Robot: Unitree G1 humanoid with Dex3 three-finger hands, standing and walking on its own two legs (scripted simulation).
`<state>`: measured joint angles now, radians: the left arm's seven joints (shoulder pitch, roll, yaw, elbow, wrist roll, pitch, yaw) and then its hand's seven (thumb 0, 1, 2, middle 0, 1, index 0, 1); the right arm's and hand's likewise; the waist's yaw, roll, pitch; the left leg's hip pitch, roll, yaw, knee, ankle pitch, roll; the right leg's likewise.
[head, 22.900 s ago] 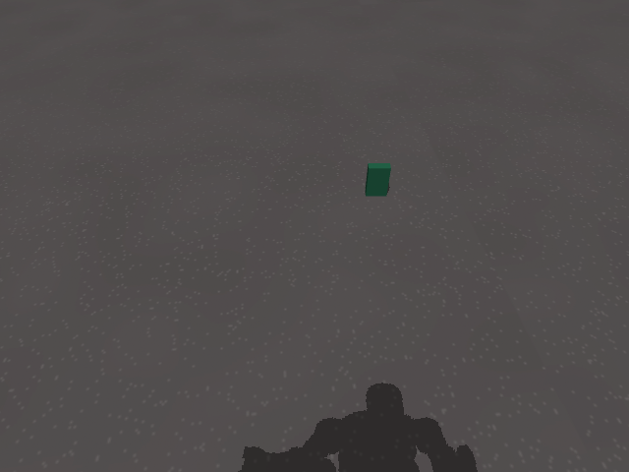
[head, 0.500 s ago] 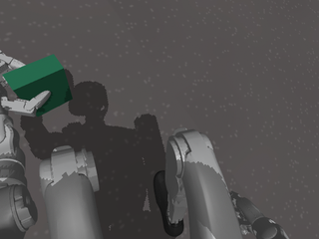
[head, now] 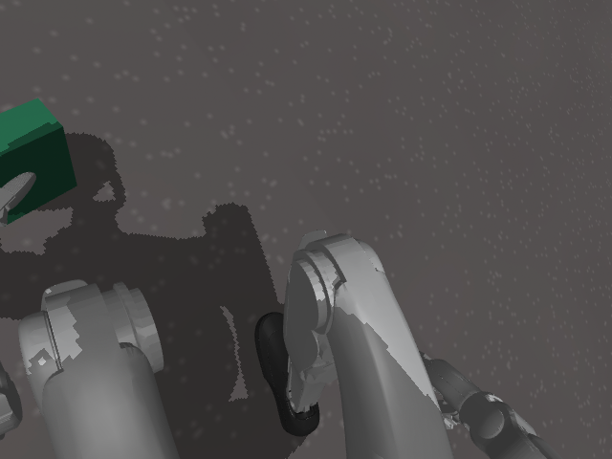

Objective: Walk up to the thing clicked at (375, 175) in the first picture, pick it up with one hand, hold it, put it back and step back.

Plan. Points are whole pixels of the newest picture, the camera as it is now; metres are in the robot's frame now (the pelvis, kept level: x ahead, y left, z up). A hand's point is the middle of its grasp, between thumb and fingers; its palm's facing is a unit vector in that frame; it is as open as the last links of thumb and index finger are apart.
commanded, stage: lower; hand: left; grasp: from the side
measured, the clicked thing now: (19, 169) +0.46 +0.23 -0.17
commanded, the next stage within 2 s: loosen in 0.76 s
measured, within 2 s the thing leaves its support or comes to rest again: rests again in 0.84 s
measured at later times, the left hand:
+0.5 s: hand out of the picture +0.46 +0.26 -0.16, palm faces +0.28 -0.96 -0.02, open 8.3 cm
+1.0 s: hand out of the picture +0.46 +0.26 -0.18, palm faces +0.29 -0.96 +0.00, open 8.2 cm
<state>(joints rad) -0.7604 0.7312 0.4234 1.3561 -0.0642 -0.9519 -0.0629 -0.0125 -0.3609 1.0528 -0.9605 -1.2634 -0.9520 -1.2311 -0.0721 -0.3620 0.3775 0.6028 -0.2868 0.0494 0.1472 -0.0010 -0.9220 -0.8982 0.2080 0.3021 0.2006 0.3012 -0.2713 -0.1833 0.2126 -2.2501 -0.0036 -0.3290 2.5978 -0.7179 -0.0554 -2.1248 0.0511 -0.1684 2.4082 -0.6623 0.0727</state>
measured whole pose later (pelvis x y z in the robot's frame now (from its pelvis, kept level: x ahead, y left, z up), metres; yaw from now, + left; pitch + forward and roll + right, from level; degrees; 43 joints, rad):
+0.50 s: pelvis -0.01 +0.01 +0.00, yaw -2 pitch +17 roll -17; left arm -0.77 0.81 0.41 1.44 -0.05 -1.03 0.00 -0.01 -0.32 1.00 -0.95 -1.25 -0.94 -1.22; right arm -0.13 -0.36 0.48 0.58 -0.33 0.05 0.15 0.00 -0.91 -0.90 0.21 0.30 0.20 0.30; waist -0.28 -0.23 0.27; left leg -2.24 0.00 -0.38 2.62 -0.72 -0.05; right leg -2.09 0.07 -0.21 2.39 -0.64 0.08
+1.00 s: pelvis -0.01 +0.01 +0.00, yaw -3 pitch +16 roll -18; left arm -0.76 0.84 0.42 1.46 -0.06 -1.07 0.02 -0.02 -0.26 0.89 -0.97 -1.16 -0.96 -1.13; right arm -0.16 -0.36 0.51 0.57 -0.35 0.05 0.15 0.00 -0.91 -0.89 0.21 0.30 0.20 0.30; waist -0.29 -0.26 0.29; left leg -2.22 0.00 -0.41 2.63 -0.73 -0.05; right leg -2.07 0.08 -0.23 2.38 -0.64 0.09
